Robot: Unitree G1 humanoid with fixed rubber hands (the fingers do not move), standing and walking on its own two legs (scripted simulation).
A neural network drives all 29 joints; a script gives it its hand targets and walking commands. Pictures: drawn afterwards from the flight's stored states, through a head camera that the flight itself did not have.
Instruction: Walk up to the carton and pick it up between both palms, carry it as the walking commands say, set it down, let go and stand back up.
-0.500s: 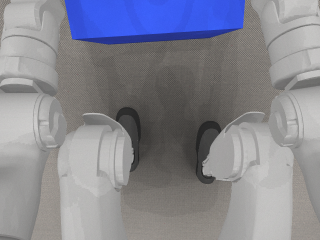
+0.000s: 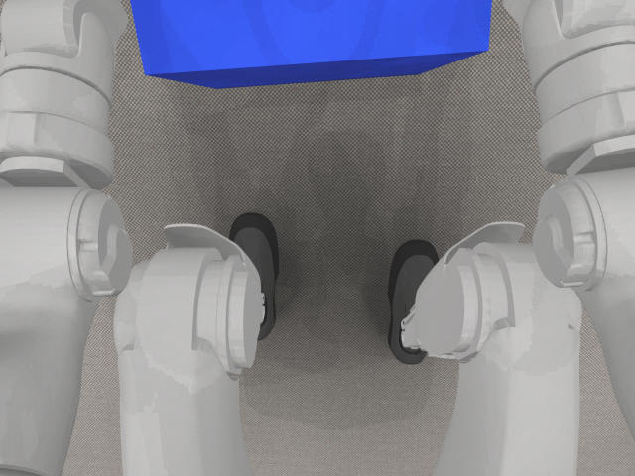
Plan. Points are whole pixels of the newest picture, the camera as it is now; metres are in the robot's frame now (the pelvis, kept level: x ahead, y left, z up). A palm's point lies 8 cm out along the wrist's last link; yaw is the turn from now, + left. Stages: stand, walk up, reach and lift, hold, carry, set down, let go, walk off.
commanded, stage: reach and lift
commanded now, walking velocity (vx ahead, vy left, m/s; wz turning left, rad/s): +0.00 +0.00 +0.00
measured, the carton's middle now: out of the picture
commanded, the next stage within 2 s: none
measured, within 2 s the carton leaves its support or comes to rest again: leaves its support in 0.02 s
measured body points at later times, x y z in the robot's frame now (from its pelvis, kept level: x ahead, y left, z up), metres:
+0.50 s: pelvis -0.02 +0.00 +0.02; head +0.35 +0.04 +0.25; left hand +0.56 +0.23 -0.13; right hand +0.60 -0.12 -0.11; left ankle +0.12 +0.13 -0.33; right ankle +0.09 -0.12 -0.33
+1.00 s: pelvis -0.02 +0.00 +0.05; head +0.34 +0.03 +0.30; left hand +0.55 +0.24 -0.07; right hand +0.59 -0.12 -0.06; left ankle +0.12 +0.13 -0.33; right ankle +0.09 -0.12 -0.33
